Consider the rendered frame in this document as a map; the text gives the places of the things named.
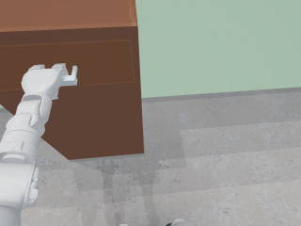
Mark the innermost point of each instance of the cabinet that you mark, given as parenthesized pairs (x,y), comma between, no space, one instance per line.
(86,121)

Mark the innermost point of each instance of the robot left forearm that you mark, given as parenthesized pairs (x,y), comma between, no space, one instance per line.
(21,140)

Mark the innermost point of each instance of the left robot upper arm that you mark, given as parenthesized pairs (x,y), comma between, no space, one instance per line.
(19,187)

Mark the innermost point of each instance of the drawer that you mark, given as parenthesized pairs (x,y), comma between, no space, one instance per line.
(97,61)

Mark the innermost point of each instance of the handle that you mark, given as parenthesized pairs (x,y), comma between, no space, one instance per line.
(70,80)

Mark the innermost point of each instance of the robot left hand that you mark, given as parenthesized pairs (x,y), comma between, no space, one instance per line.
(46,81)

